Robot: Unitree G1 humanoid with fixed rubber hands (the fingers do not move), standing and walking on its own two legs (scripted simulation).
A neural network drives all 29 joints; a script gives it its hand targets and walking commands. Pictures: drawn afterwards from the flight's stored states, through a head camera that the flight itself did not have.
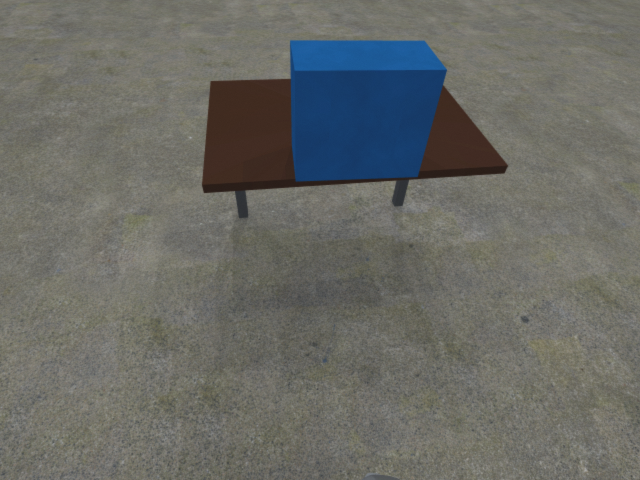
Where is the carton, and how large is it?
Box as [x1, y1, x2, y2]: [290, 40, 446, 181]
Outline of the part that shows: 290,40 292,151 296,181 417,176 446,71 444,66 424,41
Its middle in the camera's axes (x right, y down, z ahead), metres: +0.09 -0.31 +0.94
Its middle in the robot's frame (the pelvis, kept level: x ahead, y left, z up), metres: +0.93 -0.10 +0.01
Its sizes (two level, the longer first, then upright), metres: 0.314 0.160 0.274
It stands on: a table, 0.58 m high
